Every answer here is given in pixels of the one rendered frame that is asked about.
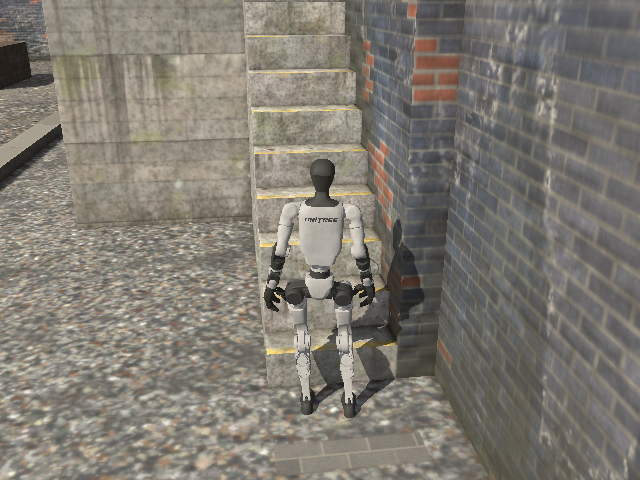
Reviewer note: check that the robot right hand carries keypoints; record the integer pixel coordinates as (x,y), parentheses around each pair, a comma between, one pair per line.
(368,291)

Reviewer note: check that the left robot forearm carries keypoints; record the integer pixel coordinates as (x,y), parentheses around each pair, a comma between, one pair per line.
(275,269)

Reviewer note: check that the right robot forearm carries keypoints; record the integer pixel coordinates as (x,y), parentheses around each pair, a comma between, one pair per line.
(364,269)

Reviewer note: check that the robot right upper arm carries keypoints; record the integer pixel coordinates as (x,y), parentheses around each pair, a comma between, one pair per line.
(352,212)

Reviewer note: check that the robot left hand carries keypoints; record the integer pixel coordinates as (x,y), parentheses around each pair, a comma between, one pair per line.
(269,296)

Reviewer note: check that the robot right foot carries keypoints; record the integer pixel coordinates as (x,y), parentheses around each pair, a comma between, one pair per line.
(349,409)

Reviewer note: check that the robot left upper arm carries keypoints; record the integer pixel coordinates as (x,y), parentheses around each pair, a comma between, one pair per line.
(289,211)

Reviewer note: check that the robot head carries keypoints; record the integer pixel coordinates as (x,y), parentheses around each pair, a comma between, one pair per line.
(322,173)

